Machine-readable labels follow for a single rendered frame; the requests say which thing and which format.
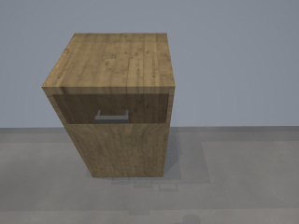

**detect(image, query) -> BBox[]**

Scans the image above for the cabinet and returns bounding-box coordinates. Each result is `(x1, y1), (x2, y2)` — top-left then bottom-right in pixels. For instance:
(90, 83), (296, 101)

(41, 33), (176, 178)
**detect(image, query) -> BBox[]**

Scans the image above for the drawer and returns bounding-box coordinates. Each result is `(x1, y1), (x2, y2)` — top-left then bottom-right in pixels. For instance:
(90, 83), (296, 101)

(52, 93), (168, 124)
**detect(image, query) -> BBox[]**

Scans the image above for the handle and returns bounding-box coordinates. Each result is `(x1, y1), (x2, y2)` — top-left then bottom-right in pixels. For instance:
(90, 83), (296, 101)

(94, 109), (129, 123)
